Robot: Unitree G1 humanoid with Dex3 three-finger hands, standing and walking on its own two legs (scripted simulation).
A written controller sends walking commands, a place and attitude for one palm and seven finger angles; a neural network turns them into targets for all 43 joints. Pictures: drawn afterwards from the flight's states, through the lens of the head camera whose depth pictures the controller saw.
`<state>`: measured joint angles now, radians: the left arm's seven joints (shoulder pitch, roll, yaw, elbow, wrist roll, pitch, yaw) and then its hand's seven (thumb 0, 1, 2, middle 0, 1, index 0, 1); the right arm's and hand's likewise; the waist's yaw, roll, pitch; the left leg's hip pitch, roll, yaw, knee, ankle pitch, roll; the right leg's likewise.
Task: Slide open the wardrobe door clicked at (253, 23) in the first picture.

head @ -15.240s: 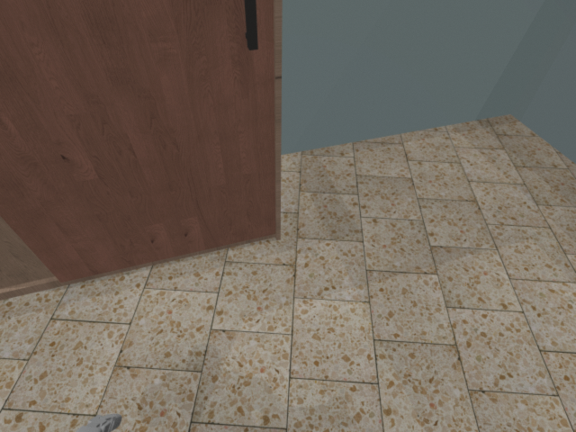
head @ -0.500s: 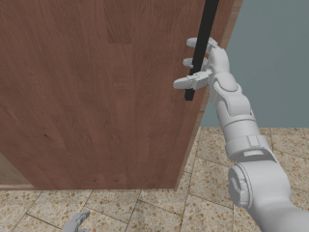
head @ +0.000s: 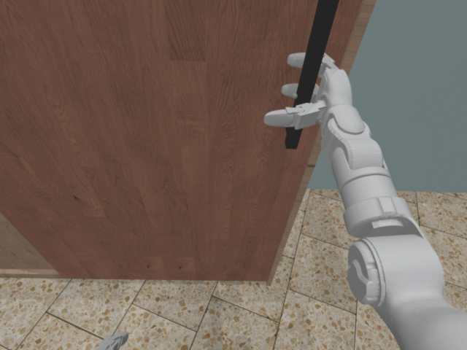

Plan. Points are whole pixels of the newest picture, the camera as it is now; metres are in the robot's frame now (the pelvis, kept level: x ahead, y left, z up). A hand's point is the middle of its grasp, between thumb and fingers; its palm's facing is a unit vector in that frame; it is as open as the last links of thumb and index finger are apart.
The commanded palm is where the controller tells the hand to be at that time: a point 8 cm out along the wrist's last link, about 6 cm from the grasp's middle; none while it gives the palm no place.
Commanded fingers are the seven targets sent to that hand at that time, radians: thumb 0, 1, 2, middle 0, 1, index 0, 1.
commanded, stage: grip the handle and tug to test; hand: right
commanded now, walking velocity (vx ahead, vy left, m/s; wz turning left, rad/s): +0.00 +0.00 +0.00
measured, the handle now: (308, 59) +0.51 -0.05 +0.27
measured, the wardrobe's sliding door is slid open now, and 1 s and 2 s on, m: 0.00 0.00 0.00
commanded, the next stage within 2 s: tug the door sideways, standing still in 1.26 s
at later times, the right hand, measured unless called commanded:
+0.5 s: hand (298, 97) +0.46 -0.04 +0.23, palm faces -0.13 +0.99 +0.00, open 6.0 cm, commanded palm +0.44 -0.09 +0.23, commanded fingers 0.00 -0.90 -0.90 0.45 1.40 0.45 1.40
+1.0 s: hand (296, 97) +0.46 -0.04 +0.23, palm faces -0.13 +0.99 +0.00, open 5.6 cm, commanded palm +0.42 -0.09 +0.23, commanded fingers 0.00 -0.90 -0.90 0.45 1.40 0.45 1.40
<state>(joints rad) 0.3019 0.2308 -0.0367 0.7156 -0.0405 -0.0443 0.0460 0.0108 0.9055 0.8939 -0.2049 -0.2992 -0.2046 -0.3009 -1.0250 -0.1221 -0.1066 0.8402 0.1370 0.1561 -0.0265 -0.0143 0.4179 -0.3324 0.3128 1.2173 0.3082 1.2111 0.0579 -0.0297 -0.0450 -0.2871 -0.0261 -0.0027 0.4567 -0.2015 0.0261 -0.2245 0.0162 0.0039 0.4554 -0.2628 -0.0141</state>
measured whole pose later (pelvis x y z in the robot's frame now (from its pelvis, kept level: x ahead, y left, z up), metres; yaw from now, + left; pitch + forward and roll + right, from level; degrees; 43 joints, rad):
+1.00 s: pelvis +0.00 +0.00 +0.00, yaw +0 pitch +1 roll +0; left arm 0.28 0.22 -0.04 0.69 -0.04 -0.03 0.05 0.01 0.91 0.89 -0.21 -0.30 -0.20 -0.30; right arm -0.98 -0.11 -0.10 0.76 0.14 0.19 -0.04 0.01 -0.71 -0.82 0.41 1.40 0.40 1.39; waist 0.05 -0.03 -0.04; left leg -0.27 -0.03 -0.01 0.45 -0.20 0.02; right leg -0.20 0.02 0.00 0.44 -0.26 -0.02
